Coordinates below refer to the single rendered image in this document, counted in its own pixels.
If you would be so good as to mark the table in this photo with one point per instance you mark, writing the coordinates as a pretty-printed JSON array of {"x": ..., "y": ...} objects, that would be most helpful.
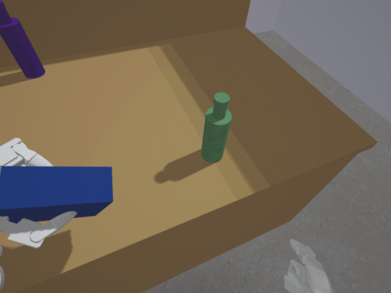
[{"x": 127, "y": 85}]

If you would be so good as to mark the right robot hand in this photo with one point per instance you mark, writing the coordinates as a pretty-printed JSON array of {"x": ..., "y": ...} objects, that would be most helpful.
[{"x": 312, "y": 278}]

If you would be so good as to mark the sponge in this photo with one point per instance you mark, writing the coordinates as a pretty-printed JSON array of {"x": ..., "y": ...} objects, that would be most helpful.
[{"x": 42, "y": 193}]

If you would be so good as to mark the left robot hand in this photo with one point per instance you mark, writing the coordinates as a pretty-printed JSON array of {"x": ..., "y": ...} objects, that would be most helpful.
[{"x": 28, "y": 232}]

